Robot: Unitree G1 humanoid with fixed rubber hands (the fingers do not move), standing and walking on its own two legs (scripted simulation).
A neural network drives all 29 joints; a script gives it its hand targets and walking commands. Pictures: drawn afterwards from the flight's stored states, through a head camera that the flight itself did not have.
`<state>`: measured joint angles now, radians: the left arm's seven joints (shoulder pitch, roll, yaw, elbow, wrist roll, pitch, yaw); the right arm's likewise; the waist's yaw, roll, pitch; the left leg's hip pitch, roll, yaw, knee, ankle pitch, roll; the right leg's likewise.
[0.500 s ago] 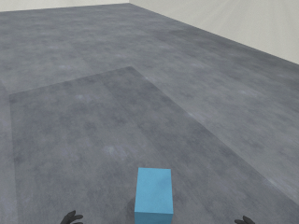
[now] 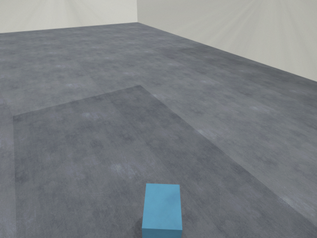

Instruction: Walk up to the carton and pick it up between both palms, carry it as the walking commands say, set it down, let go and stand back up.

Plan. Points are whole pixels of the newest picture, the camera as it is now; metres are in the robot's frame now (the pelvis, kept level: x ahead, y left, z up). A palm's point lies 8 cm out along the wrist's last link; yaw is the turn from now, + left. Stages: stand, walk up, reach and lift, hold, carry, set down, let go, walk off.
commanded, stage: stand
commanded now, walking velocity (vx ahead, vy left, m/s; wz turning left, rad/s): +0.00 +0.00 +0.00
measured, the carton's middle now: (161, 218) +0.52 -0.05 -0.62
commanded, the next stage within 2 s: none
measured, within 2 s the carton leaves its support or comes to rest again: neither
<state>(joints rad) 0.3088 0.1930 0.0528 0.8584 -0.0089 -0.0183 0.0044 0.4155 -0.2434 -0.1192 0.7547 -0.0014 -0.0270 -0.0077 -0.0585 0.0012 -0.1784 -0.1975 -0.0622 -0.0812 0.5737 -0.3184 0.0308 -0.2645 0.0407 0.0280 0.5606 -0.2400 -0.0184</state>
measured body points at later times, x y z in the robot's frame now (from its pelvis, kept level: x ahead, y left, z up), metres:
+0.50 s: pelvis -0.01 +0.00 +0.00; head -0.08 +0.00 +0.44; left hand +0.08 +0.24 -0.13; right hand +0.02 -0.29 -0.12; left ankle +0.00 +0.11 -0.73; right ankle +0.04 -0.10 -0.73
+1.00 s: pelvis -0.01 +0.00 +0.00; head -0.06 +0.00 +0.45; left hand +0.09 +0.24 -0.13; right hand +0.03 -0.29 -0.12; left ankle +0.00 +0.11 -0.73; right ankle +0.04 -0.10 -0.73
